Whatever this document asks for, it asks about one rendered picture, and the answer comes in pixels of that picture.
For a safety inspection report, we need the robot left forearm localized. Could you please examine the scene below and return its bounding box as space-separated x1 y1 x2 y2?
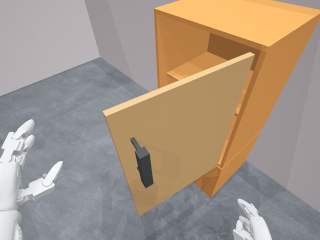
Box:
0 210 23 240

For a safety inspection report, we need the cupboard door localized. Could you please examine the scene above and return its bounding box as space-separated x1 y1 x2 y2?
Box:
102 52 255 217

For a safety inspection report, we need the robot right hand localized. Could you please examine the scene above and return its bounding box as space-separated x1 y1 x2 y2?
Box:
233 198 272 240

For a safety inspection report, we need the robot left hand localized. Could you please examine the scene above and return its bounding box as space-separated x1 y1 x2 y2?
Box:
0 119 63 211

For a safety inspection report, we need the handle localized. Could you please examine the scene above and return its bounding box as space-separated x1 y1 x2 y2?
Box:
130 137 154 188

